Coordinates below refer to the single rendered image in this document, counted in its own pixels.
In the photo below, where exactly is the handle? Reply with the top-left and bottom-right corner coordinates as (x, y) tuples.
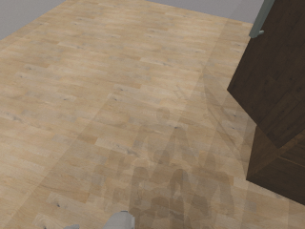
(249, 0), (275, 38)

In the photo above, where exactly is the left robot thigh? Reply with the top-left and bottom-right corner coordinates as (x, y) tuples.
(102, 212), (135, 229)

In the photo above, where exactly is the cupboard door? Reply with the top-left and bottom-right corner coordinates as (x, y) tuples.
(227, 0), (305, 149)

